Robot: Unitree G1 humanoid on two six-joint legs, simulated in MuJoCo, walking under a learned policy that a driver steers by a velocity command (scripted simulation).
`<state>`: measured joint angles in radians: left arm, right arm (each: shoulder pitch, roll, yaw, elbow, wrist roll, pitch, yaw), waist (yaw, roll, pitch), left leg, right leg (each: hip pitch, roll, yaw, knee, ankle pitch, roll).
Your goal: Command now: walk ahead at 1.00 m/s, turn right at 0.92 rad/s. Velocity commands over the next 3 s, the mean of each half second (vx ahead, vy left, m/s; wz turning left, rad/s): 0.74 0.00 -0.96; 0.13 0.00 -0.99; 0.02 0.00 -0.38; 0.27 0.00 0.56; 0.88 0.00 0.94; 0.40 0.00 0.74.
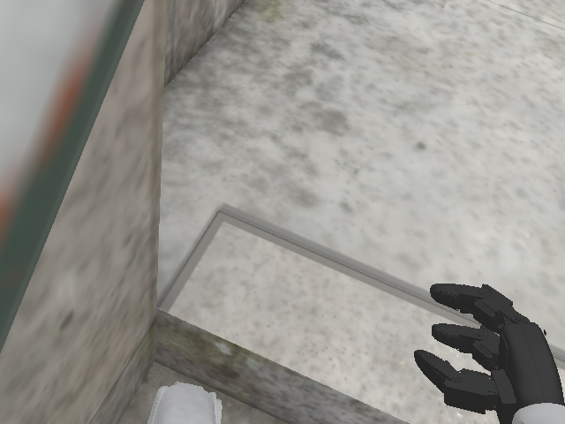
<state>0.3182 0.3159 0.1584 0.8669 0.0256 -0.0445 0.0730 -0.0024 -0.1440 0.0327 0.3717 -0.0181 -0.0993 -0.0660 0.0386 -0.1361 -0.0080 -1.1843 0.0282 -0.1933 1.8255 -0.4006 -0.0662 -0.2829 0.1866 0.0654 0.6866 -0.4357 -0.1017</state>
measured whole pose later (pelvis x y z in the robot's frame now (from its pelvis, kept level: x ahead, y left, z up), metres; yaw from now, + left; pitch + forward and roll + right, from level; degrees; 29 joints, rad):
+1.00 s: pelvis +0.07 -0.09 +0.03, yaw -45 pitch +4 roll -3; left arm 0.28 0.24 -0.05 0.64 -0.02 0.06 -0.12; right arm 0.21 -0.25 -0.01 0.80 -0.10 -0.01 0.06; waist 0.07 -0.06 -0.10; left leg -0.09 0.11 0.15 0.44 -0.41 0.00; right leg -1.43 0.10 0.07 2.25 -0.11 0.00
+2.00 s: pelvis +0.07 -0.44 +0.22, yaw -39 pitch +2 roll +1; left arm 0.05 0.30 0.01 0.79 0.02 -0.06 0.01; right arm 0.52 -0.24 -0.08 1.01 -0.04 0.01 0.03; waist -0.14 -0.07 -0.10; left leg -0.24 -0.02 0.11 0.61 -0.46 0.13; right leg -0.28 0.00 -0.41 0.63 -0.40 -0.11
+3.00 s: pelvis +0.54 -0.58 +0.43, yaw +10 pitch +3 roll +0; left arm 0.23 0.26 0.02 0.71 0.03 -0.09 -0.03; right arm 0.24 -0.37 -0.08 0.70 0.00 -0.14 0.05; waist 0.01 -0.03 -0.06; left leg -0.43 -0.21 -0.16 1.24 -0.49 -0.17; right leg -0.46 0.04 0.03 0.55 -0.17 -0.06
